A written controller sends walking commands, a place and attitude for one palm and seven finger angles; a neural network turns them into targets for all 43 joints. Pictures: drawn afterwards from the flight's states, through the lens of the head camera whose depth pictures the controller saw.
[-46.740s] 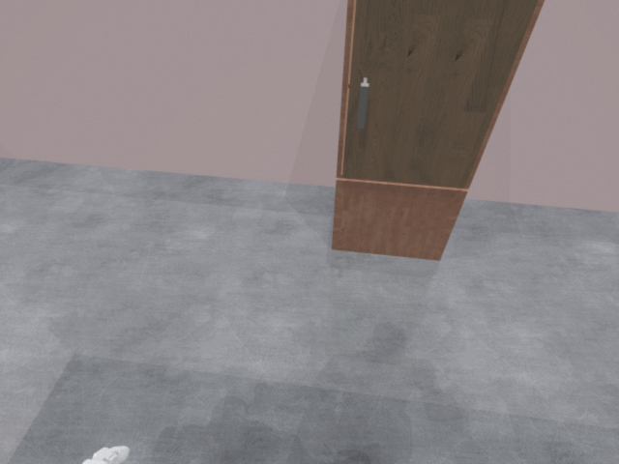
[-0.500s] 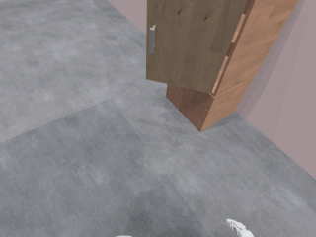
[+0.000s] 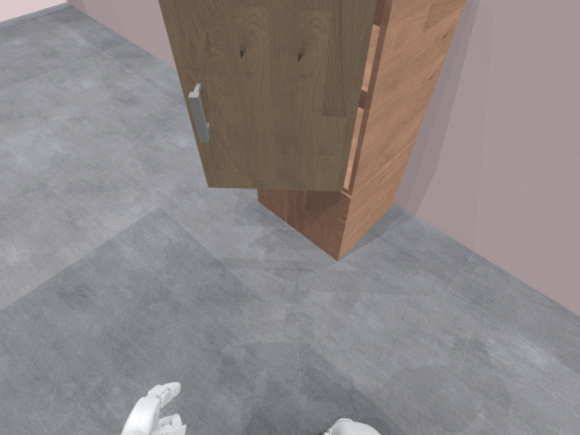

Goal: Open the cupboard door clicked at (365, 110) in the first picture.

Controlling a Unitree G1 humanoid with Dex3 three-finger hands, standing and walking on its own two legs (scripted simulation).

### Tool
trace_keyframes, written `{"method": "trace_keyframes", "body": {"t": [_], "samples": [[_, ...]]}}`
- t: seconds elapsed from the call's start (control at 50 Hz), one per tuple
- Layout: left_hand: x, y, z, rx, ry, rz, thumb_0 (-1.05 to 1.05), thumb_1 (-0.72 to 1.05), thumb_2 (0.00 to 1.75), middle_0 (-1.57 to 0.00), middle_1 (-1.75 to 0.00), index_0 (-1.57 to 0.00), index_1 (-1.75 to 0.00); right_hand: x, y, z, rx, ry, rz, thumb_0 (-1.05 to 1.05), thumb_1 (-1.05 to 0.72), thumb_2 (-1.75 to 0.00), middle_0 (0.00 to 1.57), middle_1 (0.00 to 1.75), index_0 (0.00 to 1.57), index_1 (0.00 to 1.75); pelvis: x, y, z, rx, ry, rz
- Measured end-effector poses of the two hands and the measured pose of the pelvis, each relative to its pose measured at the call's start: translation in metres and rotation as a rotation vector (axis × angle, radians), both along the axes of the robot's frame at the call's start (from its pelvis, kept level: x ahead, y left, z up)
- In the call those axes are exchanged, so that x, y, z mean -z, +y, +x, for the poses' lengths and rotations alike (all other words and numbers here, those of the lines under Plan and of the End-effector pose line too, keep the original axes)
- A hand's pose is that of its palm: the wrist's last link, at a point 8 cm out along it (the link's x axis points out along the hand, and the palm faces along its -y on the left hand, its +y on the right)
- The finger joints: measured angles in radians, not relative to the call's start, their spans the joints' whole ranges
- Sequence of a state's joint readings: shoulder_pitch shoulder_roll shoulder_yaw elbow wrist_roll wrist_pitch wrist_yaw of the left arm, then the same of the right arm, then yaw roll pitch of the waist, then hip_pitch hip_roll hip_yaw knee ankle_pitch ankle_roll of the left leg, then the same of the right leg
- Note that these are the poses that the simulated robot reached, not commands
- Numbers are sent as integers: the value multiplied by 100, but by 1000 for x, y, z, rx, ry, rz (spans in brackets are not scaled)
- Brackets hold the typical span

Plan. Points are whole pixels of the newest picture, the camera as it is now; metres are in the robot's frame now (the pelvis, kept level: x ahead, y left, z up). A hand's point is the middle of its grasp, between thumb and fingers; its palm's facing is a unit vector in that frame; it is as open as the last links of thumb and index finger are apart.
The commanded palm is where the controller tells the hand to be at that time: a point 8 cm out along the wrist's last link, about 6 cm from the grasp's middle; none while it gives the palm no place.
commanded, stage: take the last steps up to it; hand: left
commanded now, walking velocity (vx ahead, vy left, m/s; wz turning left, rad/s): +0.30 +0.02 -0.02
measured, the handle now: (201, 113) +0.80 +0.21 -0.04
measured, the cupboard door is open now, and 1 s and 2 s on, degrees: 41 41 41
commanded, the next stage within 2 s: come to a stop and stand still in 0.50 s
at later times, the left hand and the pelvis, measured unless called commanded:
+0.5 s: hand out of the picture +0.10 +0.19 -0.18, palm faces +0.11 -0.98 -0.14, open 7.3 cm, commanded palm none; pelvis +0.17 +0.03 +0.00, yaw +0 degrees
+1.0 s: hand (190, 322) +0.33 +0.18 -0.16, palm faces +0.02 -0.98 -0.21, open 7.3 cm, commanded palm none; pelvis +0.25 +0.01 +0.01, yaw +0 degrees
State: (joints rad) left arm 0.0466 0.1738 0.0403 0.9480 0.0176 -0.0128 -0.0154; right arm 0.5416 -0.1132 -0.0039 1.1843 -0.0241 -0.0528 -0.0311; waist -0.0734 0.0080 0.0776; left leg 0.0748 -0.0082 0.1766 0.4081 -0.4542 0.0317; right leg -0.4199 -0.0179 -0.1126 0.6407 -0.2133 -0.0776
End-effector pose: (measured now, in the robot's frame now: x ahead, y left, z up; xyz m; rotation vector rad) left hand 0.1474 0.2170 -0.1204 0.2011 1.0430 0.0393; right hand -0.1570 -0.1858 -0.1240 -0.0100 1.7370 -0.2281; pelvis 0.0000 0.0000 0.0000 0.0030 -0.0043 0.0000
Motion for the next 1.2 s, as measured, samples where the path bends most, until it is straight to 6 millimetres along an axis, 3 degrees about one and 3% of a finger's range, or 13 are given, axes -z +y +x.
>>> {"method": "trace_keyframes", "body": {"t": [0.04, 0.1, 0.24, 0.32, 0.42, 0.48, 0.54, 0.6, 0.7, 0.8, 0.9, 1.0, 1.2], "samples": [[5, -8, 10, -12, -9, -3, 0, 91, 90, -20, -30, -19, -30, 4, -2, 13, 19, 26, 19, 1, -91, -90, 20, 30, 20, 30, 5, -8, 16, 5, -6, 3], [7, -15, -1, -57, 48, -11, 0, 91, 90, -20, -30, -20, -30, 7, -14, 58, 11, -23, 17, 1, -91, -90, 20, 30, 20, 30, -1, -14, 36, -2, -20, -4], [-1, 7, -42, -174, 224, 48, -3, 97, 90, -20, -30, -20, -30, 4, -42, 223, -97, -325, -29, 1, -91, -90, 20, 30, 20, 30, -18, -16, 78, -8, 0, -4], [1, 12, -61, -221, 326, 24, -2, 95, 90, -20, -30, -20, -30, -3, -55, 302, -167, -431, -80, 2, -95, -90, 20, 30, 20, 30, -19, -5, 107, -12, 0, -8], [14, 15, -72, -270, 444, -32, 0, 93, 90, -20, -30, -20, -30, -11, -43, 392, -243, -551, -115, 2, -94, -90, 19, 30, 20, 30, -11, 15, 149, -14, -6, -13], [27, 20, -62, -262, 500, -55, 0, 92, 90, -20, -30, -20, -30, -8, -29, 429, -261, -619, -132, 1, -93, -90, 20, 30, 20, 30, -1, 28, 169, 0, -13, -6], [26, 26, -30, -227, 481, -50, 0, 92, 90, -20, -30, -20, -30, -9, -15, 438, -246, -625, -119, 1, -92, -90, 20, 30, 20, 30, -4, 32, 183, 18, -21, 1], [20, 32, 17, -199, 402, -39, 1, 91, 90, -20, -30, -20, -30, -6, -4, 430, -211, -580, -95, 0, -92, -90, 20, 30, 20, 30, -10, 34, 197, 19, -19, 3], [7, 40, 93, -165, 268, 16, 1, 93, 90, -20, -30, -20, -30, 0, -17, 411, -171, -469, -99, -1, -96, -90, 20, 30, 21, 30, -15, 28, 218, 18, -11, 13], [8, 36, 140, -132, 198, 72, 1, 94, 90, -20, -30, -19, -30, 19, -28, 396, -117, -355, -62, 0, -94, -90, 20, 30, 20, 30, -5, 9, 239, 31, -13, 40], [2, 21, 165, -99, 207, 71, 1, 92, 90, -20, -30, -20, -30, 21, -33, 391, -73, -294, -40, 0, -92, -90, 20, 30, 20, 30, -8, 3, 251, 9, -2, 17], [7, 16, 176, -118, 178, 33, 0, 91, 90, -20, -30, -20, -30, 14, -34, 389, -95, -251, -63, 1, -91, -90, 20, 30, 20, 30, -9, 8, 250, -6, 2, 6], [18, 46, 145, -168, 236, 11, 0, 92, 90, -20, -30, -20, -30, -3, -19, 407, -147, -353, -127, 1, -91, -90, 20, 30, 20, 30, -12, 28, 235, 3, -4, 1]]}}
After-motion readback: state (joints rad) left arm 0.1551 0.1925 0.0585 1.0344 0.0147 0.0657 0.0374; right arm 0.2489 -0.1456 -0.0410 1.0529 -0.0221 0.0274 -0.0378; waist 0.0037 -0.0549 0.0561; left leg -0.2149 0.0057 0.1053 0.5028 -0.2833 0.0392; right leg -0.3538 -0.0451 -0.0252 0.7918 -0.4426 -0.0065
